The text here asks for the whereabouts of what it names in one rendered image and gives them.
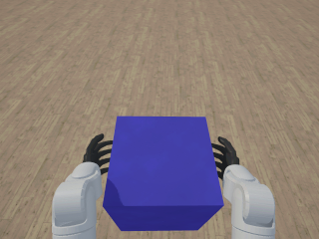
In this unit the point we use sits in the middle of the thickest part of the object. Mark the robot right hand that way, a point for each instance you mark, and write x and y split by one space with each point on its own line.
228 158

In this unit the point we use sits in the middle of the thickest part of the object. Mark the robot right forearm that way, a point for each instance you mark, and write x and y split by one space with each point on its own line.
252 204

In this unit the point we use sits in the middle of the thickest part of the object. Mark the robot left forearm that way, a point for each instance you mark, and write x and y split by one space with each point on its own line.
74 205

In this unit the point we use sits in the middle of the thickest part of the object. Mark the robot left hand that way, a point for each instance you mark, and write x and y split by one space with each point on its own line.
93 154

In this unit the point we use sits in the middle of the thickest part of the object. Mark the carton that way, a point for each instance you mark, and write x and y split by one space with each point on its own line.
162 174

